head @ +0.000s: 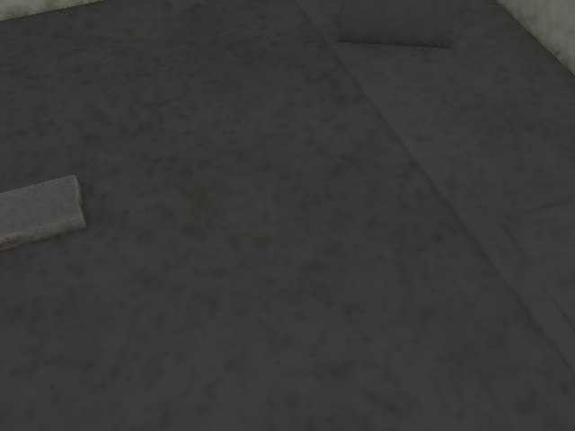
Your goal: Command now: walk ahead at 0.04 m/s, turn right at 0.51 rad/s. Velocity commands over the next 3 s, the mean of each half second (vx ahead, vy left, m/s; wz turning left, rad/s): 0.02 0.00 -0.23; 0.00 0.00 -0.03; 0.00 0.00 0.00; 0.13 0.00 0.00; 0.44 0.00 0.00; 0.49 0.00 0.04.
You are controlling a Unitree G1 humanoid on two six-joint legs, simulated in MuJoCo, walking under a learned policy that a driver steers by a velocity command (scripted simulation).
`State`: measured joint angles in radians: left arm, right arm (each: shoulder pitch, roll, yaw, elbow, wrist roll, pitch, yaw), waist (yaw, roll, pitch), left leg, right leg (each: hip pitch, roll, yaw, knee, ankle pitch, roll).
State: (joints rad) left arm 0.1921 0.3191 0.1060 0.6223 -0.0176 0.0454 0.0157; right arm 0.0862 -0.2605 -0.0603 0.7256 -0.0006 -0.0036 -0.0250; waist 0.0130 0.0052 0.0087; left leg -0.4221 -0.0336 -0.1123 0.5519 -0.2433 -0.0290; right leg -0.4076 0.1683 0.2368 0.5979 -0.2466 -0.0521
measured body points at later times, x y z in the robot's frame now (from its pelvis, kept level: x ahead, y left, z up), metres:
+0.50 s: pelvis +0.04 -0.01 +0.01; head +0.06 -0.02 +0.46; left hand +0.24 +0.23 -0.09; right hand +0.13 -0.28 -0.11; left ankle +0.04 +0.14 -0.73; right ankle +0.02 -0.13 -0.73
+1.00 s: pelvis +0.05 -0.01 +0.01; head +0.06 -0.01 +0.46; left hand +0.19 +0.25 -0.12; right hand +0.11 -0.29 -0.13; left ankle +0.04 +0.14 -0.73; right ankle +0.02 -0.13 -0.73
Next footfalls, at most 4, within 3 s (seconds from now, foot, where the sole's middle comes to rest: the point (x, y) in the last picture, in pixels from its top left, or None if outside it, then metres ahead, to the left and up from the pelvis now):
0.32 right None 0.06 -0.14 -0.77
2.32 left None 0.42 0.10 -0.77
2.90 right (379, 322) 0.70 -0.17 -0.77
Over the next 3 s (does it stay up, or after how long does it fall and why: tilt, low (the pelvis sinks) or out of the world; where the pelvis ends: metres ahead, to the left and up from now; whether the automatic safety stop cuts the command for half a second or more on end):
stays up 0.59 -0.06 0.00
